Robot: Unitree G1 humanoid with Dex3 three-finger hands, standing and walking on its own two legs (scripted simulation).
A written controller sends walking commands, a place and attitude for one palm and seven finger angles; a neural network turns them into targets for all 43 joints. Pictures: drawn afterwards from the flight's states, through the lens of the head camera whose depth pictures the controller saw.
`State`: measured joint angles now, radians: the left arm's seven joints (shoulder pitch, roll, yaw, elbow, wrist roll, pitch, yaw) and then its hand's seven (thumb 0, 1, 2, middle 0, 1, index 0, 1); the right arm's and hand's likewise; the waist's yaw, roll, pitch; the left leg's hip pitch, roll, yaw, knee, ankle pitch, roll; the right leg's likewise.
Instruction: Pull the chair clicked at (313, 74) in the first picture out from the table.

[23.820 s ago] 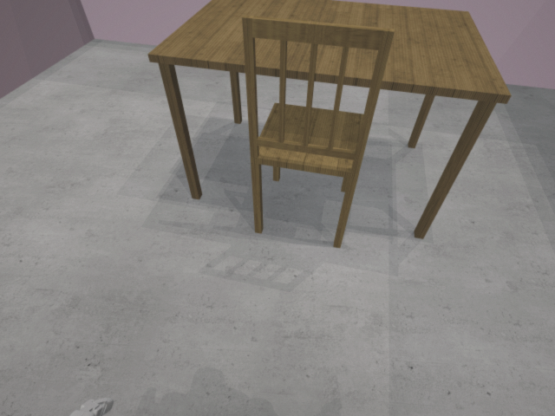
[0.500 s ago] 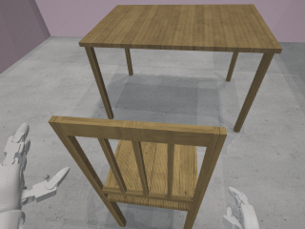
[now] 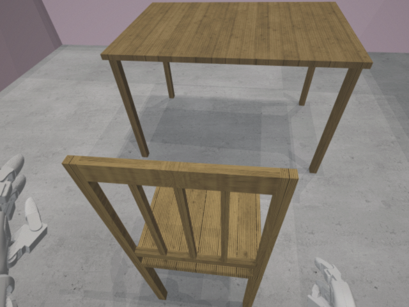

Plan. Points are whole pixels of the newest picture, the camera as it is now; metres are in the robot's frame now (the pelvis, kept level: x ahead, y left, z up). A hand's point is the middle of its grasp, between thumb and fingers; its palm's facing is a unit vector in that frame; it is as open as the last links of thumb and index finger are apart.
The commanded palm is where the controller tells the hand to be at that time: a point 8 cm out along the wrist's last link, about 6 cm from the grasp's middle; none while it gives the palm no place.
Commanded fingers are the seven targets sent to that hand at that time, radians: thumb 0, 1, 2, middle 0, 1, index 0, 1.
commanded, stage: draw the hand back to the body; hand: left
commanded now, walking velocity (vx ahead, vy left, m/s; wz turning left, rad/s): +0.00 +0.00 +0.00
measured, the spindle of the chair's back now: (187, 227) +0.30 +0.09 -0.06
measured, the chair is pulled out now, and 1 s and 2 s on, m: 0.68 0.68 0.68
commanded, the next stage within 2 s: step back with the hand held close in 0.06 s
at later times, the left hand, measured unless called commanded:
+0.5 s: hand (39, 234) +0.17 +0.26 +0.15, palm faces +0.37 -0.76 -0.54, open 7.4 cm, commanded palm +0.11 +0.31 +0.18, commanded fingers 0.00 0.90 0.90 -0.20 -0.30 -0.20 -0.30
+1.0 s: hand (9, 273) +0.12 +0.26 +0.16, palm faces +0.46 -0.74 -0.49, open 7.4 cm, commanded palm +0.05 +0.30 +0.18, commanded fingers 0.00 0.90 0.90 -0.20 -0.30 -0.20 -0.30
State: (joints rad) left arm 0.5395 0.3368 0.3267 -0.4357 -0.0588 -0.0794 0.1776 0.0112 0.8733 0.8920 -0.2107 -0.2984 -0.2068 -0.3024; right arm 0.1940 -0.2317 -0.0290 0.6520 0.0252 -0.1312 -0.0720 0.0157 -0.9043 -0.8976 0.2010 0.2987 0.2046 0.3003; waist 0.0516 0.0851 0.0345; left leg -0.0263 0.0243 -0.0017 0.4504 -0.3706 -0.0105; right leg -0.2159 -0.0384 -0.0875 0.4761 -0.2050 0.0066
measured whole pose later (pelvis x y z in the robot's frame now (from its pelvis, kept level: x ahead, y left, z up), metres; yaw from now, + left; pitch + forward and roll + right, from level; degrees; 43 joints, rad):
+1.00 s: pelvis -0.09 +0.00 -0.01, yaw +0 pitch +0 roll +0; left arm 0.53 0.40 0.41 -0.53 -0.01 -0.14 0.21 0.01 0.89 0.90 -0.21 -0.30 -0.21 -0.31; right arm 0.21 -0.22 -0.02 0.58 0.01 -0.06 -0.08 0.01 -0.90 -0.90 0.20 0.30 0.21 0.30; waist 0.02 0.00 0.06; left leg -0.30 0.02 0.00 0.58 -0.29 0.00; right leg -0.42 -0.04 -0.07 0.47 -0.10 0.00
